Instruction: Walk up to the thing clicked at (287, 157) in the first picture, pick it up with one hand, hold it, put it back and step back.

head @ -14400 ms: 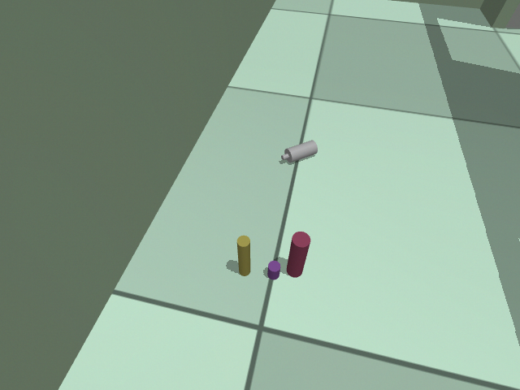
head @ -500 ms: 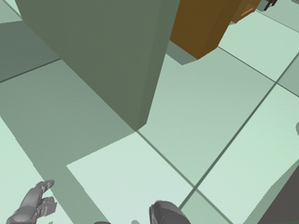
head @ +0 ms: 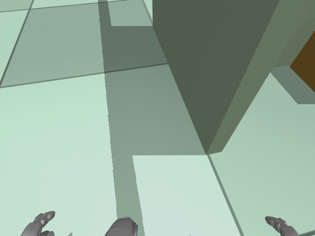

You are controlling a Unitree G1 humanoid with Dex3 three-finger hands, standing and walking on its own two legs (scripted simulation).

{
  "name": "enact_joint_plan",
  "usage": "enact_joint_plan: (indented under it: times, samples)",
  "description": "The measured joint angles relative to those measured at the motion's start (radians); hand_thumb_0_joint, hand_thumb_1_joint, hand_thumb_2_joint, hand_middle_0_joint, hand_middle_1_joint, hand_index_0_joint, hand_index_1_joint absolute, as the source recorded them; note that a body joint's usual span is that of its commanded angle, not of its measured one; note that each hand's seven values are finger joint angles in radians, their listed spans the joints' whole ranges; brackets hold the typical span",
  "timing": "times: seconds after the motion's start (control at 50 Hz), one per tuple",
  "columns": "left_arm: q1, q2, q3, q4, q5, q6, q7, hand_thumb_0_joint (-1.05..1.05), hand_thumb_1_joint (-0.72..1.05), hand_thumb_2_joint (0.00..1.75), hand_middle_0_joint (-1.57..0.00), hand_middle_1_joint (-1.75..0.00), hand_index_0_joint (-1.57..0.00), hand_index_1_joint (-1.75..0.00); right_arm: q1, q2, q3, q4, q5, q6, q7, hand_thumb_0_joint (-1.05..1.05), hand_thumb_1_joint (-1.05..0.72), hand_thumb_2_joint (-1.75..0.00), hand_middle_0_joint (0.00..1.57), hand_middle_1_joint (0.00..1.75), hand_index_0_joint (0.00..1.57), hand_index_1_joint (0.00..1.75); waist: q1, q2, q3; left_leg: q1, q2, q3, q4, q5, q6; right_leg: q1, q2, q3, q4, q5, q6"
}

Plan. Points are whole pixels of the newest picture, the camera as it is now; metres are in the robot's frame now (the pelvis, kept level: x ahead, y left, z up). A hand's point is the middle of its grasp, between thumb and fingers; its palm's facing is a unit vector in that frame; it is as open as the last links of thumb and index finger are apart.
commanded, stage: walk up
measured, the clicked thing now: out of the picture +0.68 +1.35 -0.73
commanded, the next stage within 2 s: none
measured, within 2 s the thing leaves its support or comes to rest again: neither
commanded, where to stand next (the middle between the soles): +0.08 +0.04 m, yaw +55 degrees
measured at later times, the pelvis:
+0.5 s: pelvis +0.02 +0.01 -0.01, yaw +24 degrees
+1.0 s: pelvis +0.01 -0.02 -0.02, yaw +43 degrees
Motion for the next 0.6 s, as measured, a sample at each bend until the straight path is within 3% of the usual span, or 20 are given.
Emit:
enact_joint_plan:
  times: [0.14, 0.18, 0.2, 0.22, 0.26, 0.3, 0.36, 0.48, 0.56, 0.6]
  samples:
    - [0.065, 0.035, 0.0, -0.023, 0.001, 0.007, -0.004, 0.01, 0.9, 0.9, -0.21, -0.3, -0.21, -0.3, -0.021, 0.016, -0.009, -0.016, 0.002, 0.007, 0.014, 0.01, -0.91, -0.9, 0.2, 0.3, 0.2, 0.3, 0.024, -0.034, 0.02, 0.094, 0.003, 0.079, -0.231, 0.03, 0.02, 0.005, -0.048, -0.126, 0.069, -0.063, 0.022]
    - [0.082, 0.05, 0.002, -0.023, -0.002, 0.015, -0.005, 0.01, 0.9, 0.9, -0.21, -0.3, -0.21, -0.3, -0.019, 0.024, -0.011, -0.028, -0.001, 0.0, 0.012, 0.01, -0.91, -0.9, 0.2, 0.3, 0.21, 0.3, 0.025, -0.063, 0.015, 0.132, -0.027, 0.094, -0.3, 0.045, 0.038, -0.023, -0.09, -0.142, 0.151, -0.112, 0.036]
    - [0.086, 0.057, 0.007, -0.018, -0.006, 0.02, -0.003, 0.01, 0.9, 0.9, -0.21, -0.3, -0.21, -0.3, -0.024, 0.034, -0.011, -0.034, -0.007, -0.004, 0.007, 0.01, -0.91, -0.9, 0.2, 0.3, 0.21, 0.3, 0.029, -0.094, 0.025, 0.136, -0.055, 0.102, -0.296, 0.043, 0.044, -0.047, -0.121, -0.114, 0.215, -0.128, 0.035]
    - [0.087, 0.054, 0.01, -0.011, -0.009, 0.028, -0.001, 0.01, 0.9, 0.9, -0.21, -0.3, -0.21, -0.3, -0.024, 0.038, -0.008, -0.045, -0.013, -0.008, 0.002, 0.01, -0.91, -0.9, 0.2, 0.3, 0.21, 0.3, 0.029, -0.102, 0.029, 0.131, -0.067, 0.098, -0.278, 0.035, 0.049, -0.081, -0.115, -0.059, 0.293, -0.176, 0.044]
    - [0.083, 0.041, 0.002, 0.001, -0.009, 0.042, 0.003, 0.01, 0.9, 0.9, -0.2, -0.3, -0.2, -0.3, -0.014, 0.04, -0.005, -0.065, -0.012, -0.015, -0.009, 0.01, -0.91, -0.9, 0.2, 0.3, 0.21, 0.3, 0.008, -0.08, 0.031, 0.121, -0.072, 0.053, -0.257, 0.028, 0.06, -0.144, -0.055, 0.039, 0.439, -0.258, 0.053]
    - [0.08, 0.037, -0.016, 0.0, -0.013, 0.044, 0.006, 0.01, 0.9, 0.9, -0.2, -0.3, -0.2, -0.3, 0.001, 0.047, 0.002, -0.07, -0.003, -0.021, -0.019, 0.01, -0.91, -0.9, 0.2, 0.3, 0.21, 0.3, -0.009, -0.068, 0.026, 0.129, -0.081, 0.008, -0.279, 0.044, 0.059, -0.194, -0.023, 0.099, 0.516, -0.262, 0.053]
    - [0.087, 0.035, -0.029, -0.014, -0.02, 0.036, 0.007, 0.01, 0.9, 0.9, -0.2, -0.3, -0.2, -0.3, 0.021, 0.054, 0.014, -0.08, 0.007, -0.026, -0.029, 0.01, -0.9, -0.9, 0.2, 0.3, 0.21, 0.3, -0.018, -0.063, 0.014, 0.143, -0.099, -0.028, -0.312, 0.063, 0.057, -0.249, -0.022, 0.16, 0.523, -0.209, 0.049]
    - [0.063, 0.038, -0.034, -0.026, -0.027, 0.02, 0.036, 0.01, 0.9, 0.9, -0.21, -0.3, -0.21, -0.3, 0.047, 0.051, 0.012, -0.117, -0.007, -0.021, -0.025, 0.01, -0.9, -0.9, 0.2, 0.3, 0.21, 0.3, -0.053, -0.032, 0.011, 0.122, -0.138, -0.116, -0.293, 0.068, 0.048, -0.277, -0.01, 0.197, 0.438, -0.166, 0.042]
    - [0.045, 0.042, -0.028, -0.04, -0.033, 0.003, 0.055, 0.01, 0.9, 0.9, -0.21, -0.3, -0.21, -0.3, 0.055, 0.035, 0.001, -0.14, -0.019, -0.013, -0.017, 0.01, -0.9, -0.9, 0.21, 0.3, 0.21, 0.3, -0.072, 0.004, 0.015, 0.08, -0.162, -0.175, -0.258, 0.067, 0.029, -0.241, 0.036, 0.192, 0.336, -0.15, 0.024]
    - [0.042, 0.043, -0.024, -0.051, -0.033, -0.013, 0.061, 0.01, 0.9, 0.9, -0.21, -0.3, -0.21, -0.3, 0.058, 0.023, -0.005, -0.146, -0.016, -0.007, -0.016, 0.01, -0.9, -0.9, 0.21, 0.3, 0.21, 0.3, -0.071, 0.021, 0.013, 0.054, -0.176, -0.197, -0.224, 0.058, 0.015, -0.188, 0.063, 0.191, 0.219, -0.095, 0.011]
